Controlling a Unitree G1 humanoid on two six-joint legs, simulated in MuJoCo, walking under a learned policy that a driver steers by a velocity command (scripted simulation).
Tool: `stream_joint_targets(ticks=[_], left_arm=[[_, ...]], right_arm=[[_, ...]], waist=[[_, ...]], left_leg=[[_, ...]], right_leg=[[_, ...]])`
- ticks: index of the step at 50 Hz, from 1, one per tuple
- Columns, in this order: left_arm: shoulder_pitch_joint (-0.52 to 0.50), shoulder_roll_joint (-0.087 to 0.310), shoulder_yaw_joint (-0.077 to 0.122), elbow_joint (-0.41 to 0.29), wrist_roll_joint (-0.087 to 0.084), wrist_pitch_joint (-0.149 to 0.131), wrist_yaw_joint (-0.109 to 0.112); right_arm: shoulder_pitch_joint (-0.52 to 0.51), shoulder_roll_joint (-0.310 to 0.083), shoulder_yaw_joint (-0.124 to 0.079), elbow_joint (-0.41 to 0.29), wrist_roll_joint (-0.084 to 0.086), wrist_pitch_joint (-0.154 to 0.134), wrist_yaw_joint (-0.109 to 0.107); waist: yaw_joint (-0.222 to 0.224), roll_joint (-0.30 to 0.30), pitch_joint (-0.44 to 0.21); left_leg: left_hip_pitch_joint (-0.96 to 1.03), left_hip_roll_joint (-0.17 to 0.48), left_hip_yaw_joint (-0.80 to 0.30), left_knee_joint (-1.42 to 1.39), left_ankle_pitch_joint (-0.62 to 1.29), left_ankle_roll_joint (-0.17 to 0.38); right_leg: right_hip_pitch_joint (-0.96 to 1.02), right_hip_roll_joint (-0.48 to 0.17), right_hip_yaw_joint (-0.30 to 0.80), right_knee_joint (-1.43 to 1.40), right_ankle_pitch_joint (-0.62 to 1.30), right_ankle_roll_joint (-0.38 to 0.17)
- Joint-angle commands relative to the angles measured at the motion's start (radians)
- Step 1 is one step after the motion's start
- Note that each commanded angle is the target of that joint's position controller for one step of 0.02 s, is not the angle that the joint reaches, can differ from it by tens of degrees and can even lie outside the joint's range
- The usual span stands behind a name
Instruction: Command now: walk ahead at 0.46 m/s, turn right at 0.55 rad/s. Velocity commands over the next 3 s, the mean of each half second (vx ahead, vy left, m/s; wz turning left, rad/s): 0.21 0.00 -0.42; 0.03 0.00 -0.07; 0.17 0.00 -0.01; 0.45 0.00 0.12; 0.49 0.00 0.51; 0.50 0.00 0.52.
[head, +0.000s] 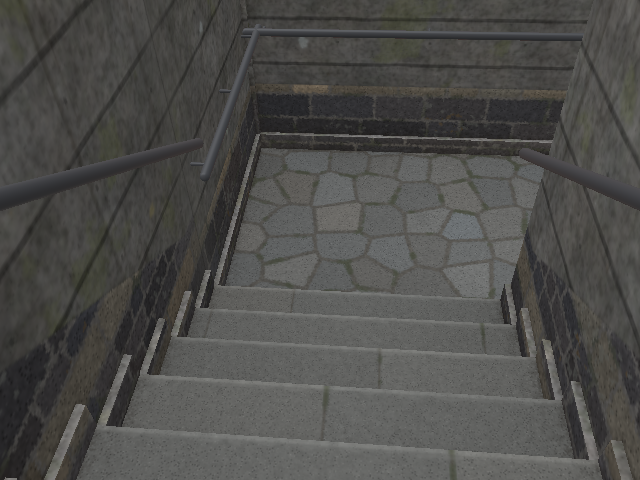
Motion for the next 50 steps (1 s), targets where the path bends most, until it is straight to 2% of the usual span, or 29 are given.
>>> stream_joint_targets(ticks=[1,2,3,4,5,6,7,8,9,10,11,12,13,17,18,20,22,23,24,25,26,27,28,29,30,33,35,38,50], left_arm=[[0.023,0.099,0.019,-0.002,0.021,0.027,0.033],[0.023,0.128,0.027,-0.003,0.007,0.033,0.021],[0.046,0.12,0.039,-0.018,-0.008,0.026,-0.004],[0.17,0.088,0.041,-0.039,-0.075,0.026,-0.006],[0.142,0.101,0.025,-0.08,-0.09,0.022,0.012],[0.025,0.103,0.018,-0.11,-0.068,0.025,0.015],[-0.163,0.11,0.021,-0.162,-0.034,0.036,0.01],[-0.277,0.132,0.032,-0.19,0.0,0.056,-0.001],[-0.278,0.12,0.032,-0.194,0.008,0.084,-0.005],[-0.281,0.114,0.042,-0.196,0.004,0.101,-0.007],[-0.271,0.066,0.03,-0.191,0.005,0.114,-0.01],[-0.292,0.047,0.024,-0.204,0.0,0.119,-0.022],[-0.32,0.033,0.018,-0.227,-0.001,0.123,-0.036],[-0.283,-0.003,0.008,-0.179,-0.003,0.137,-0.041],[-0.242,0.027,0.023,-0.134,-0.008,0.137,-0.038],[-0.3,0.049,0.028,-0.122,-0.011,0.142,-0.041],[-0.404,0.042,0.016,-0.13,-0.008,0.14,-0.05],[-0.486,0.023,0.002,-0.162,-0.034,0.128,-0.059],[-0.482,0.015,-0.006,-0.151,-0.042,0.119,-0.067],[-0.432,0.012,-0.009,-0.131,-0.045,0.111,-0.071],[-0.378,0.022,-0.01,-0.115,-0.045,0.091,-0.068],[-0.316,0.083,0.003,-0.098,-0.036,0.066,-0.062],[-0.326,0.131,0.01,-0.073,-0.027,0.067,-0.043],[-0.321,0.091,-0.001,-0.064,-0.031,0.062,-0.043],[-0.37,0.085,-0.005,-0.065,-0.031,0.061,-0.045],[-0.434,0.043,-0.012,-0.062,-0.048,0.078,-0.043],[-0.388,0.043,-0.007,-0.032,-0.054,0.079,-0.045],[-0.363,0.046,-0.003,-0.005,-0.048,0.074,-0.048],[-0.354,0.057,0.001,0.042,-0.035,0.078,-0.048]], right_arm=[[0.106,-0.042,-0.012,-0.019,0.02,-0.037,-0.028],[0.274,-0.074,-0.028,0.038,0.013,-0.033,-0.037],[0.36,-0.131,-0.045,0.062,0.012,-0.019,-0.036],[0.446,-0.172,-0.039,0.046,-0.015,-0.014,-0.023],[0.459,-0.175,-0.042,0.032,0.007,-0.009,-0.003],[0.431,-0.169,-0.045,0.015,0.027,-0.008,-0.006],[0.364,-0.131,-0.026,-0.013,0.014,-0.017,-0.022],[0.349,-0.111,-0.014,-0.007,0.003,-0.019,-0.03],[0.354,-0.108,-0.004,0.007,0.0,-0.018,-0.032],[0.345,-0.092,0.006,0.021,-0.005,-0.025,-0.027],[0.335,-0.094,0.013,0.019,-0.003,-0.03,-0.029],[0.293,-0.079,0.024,0.017,0.02,-0.033,-0.03],[0.267,-0.073,0.035,0.002,0.024,-0.034,-0.035],[0.305,-0.067,0.057,0.008,0.017,-0.005,-0.045],[0.304,-0.115,0.047,0.0,0.009,-0.005,-0.034],[0.3,-0.107,0.051,-0.006,0.007,0.007,-0.026],[0.309,-0.081,0.063,0.011,0.001,0.017,-0.029],[0.335,-0.1,0.055,0.019,-0.011,0.035,-0.036],[0.379,-0.132,0.045,0.039,-0.028,0.047,-0.04],[0.394,-0.14,0.036,0.054,-0.028,0.061,-0.046],[0.404,-0.119,0.037,0.056,-0.032,0.073,-0.053],[0.463,-0.088,0.04,0.056,-0.031,0.067,-0.05],[0.566,-0.062,0.041,0.061,0.011,0.069,-0.039],[0.484,-0.107,0.028,0.066,0.021,0.078,-0.045],[0.44,-0.1,0.025,0.057,0.029,0.083,-0.037],[0.374,-0.057,0.029,0.061,-0.002,0.084,-0.018],[0.355,-0.049,0.03,0.071,-0.013,0.075,-0.018],[0.332,-0.051,0.027,0.076,-0.008,0.07,-0.025],[0.269,-0.048,0.023,0.102,-0.006,0.071,-0.024]], waist=[[-0.067,-0.1,0.162],[-0.134,-0.066,0.089],[-0.147,0.041,-0.006],[-0.121,0.147,-0.199],[-0.174,0.173,-0.322],[-0.208,0.142,-0.301],[-0.234,0.107,-0.191],[-0.221,0.036,-0.063],[-0.182,0.013,0.0],[-0.129,-0.02,0.066],[-0.106,0.026,0.08],[-0.069,0.024,0.104],[-0.05,0.046,0.121],[-0.047,0.066,-0.01],[-0.044,0.059,-0.049],[-0.065,0.051,-0.02],[-0.106,0.052,0.079],[-0.145,0.095,0.132],[-0.169,0.155,0.13],[-0.165,0.154,0.134],[-0.146,0.098,0.133],[-0.158,-0.038,0.061],[-0.224,-0.246,0.032],[-0.166,-0.269,-0.006],[-0.18,-0.252,0.02],[-0.191,-0.146,0.068],[-0.166,-0.093,0.075],[-0.154,-0.076,0.059],[-0.15,-0.065,0.097]], left_leg=[[0.141,0.06,-0.017,-0.342,0.158,0.012],[0.364,0.081,0.036,-0.358,0.228,0.006],[0.665,0.152,-0.024,-0.2,0.28,0.006],[1.073,0.357,-0.065,0.322,0.91,0.079],[1.161,0.456,-0.153,0.387,0.845,0.169],[1.013,0.484,-0.204,0.255,0.46,0.261],[0.79,0.466,-0.239,0.092,0.09,0.325],[0.567,0.451,-0.226,0.026,0.093,0.344],[0.38,0.429,-0.188,0.016,0.161,0.326],[0.265,0.341,-0.086,0.025,0.038,0.232],[0.153,0.314,-0.062,0.035,0.027,0.214],[0.051,0.268,-0.006,0.014,0.002,0.184],[-0.064,0.246,0.037,0.008,-0.01,0.183],[0.052,0.223,0.048,0.057,0.091,0.157],[0.051,0.242,0.04,0.064,0.057,0.162],[0.057,0.232,0.049,0.081,-0.046,0.15],[0.097,0.226,0.039,0.078,-0.077,0.153],[0.121,0.201,0.082,0.034,-0.081,0.141],[0.145,0.203,0.062,0.033,-0.117,0.153],[0.138,0.2,0.047,0.06,-0.152,0.161],[0.103,0.203,0.024,0.085,-0.189,0.143],[0.053,0.163,0.068,0.21,-0.303,0.094],[-0.022,0.062,0.13,0.2,-0.718,0.054],[0.079,0.036,0.135,0.197,-0.881,0.029],[0.148,0.017,0.135,0.167,-0.835,0.024],[0.311,0.051,0.113,-0.006,-0.602,0.043],[0.299,0.087,0.086,-0.038,-0.519,0.065],[0.3,0.089,0.089,-0.057,-0.505,0.069],[0.29,0.102,0.073,-0.108,-0.572,0.077]], right_leg=[[-0.063,-0.098,0.179,0.175,0.692,-0.119],[-0.156,-0.079,0.119,0.386,0.614,-0.108],[-0.405,-0.016,0.034,0.621,0.17,-0.071],[-0.714,0.001,-0.077,1.036,-0.223,-0.01],[-0.901,-0.071,-0.106,1.19,-0.174,0.004],[-0.979,-0.115,-0.157,1.203,-0.064,0.028],[-1.015,-0.134,-0.187,1.114,0.104,0.058],[-0.969,-0.144,-0.16,1.136,0.204,0.054],[-0.893,-0.148,-0.155,1.106,0.263,0.045],[-0.898,-0.155,-0.121,0.947,0.413,0.042],[-0.867,-0.13,-0.133,0.938,0.483,0.043],[-0.821,-0.13,-0.093,0.756,0.609,0.074],[-0.748,-0.107,-0.135,0.62,0.719,0.091],[-0.598,-0.118,-0.139,0.336,0.853,0.102],[-0.488,-0.123,-0.126,0.324,0.976,0.078],[-0.424,-0.129,-0.134,0.254,0.942,0.06],[-0.406,-0.168,-0.124,0.008,0.724,0.065],[-0.365,-0.142,-0.214,-0.212,0.44,0.083],[-0.272,-0.138,-0.244,-0.276,0.325,0.087],[-0.184,-0.15,-0.239,-0.38,0.381,0.076],[-0.065,-0.188,-0.184,-0.534,0.557,0.064],[0.102,-0.325,0.024,-0.579,0.949,0.04],[0.117,-0.464,0.15,-0.474,1.441,-0.111],[0.01,-0.463,0.174,-0.535,1.406,-0.147],[-0.066,-0.429,0.132,-0.582,1.248,-0.125],[-0.183,-0.309,-0.016,-0.604,0.859,-0.002],[-0.129,-0.279,-0.052,-0.592,0.832,0.024],[-0.088,-0.287,-0.055,-0.594,0.865,0.02],[-0.109,-0.28,-0.076,-0.652,0.769,0.036]])
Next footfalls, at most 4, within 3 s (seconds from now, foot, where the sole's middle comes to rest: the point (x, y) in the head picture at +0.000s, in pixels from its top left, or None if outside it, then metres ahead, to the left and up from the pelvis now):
0.06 left None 0.17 0.12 -0.86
0.52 right None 0.19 -0.09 -0.86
1.56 right None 0.23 -0.12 -0.86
1.96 left None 0.49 -0.08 -1.04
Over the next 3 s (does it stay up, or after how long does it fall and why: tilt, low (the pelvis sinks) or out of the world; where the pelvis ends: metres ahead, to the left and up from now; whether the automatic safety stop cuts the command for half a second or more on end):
stays up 0.93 -0.16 -0.58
